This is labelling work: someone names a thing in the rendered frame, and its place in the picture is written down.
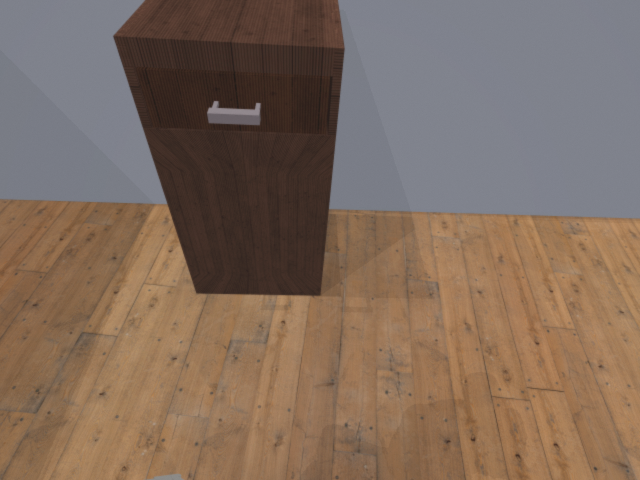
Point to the drawer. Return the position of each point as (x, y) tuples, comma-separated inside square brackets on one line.
[(180, 98)]

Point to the handle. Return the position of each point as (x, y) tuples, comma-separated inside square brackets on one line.
[(234, 116)]

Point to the cabinet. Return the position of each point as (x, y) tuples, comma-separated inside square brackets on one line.
[(250, 208)]

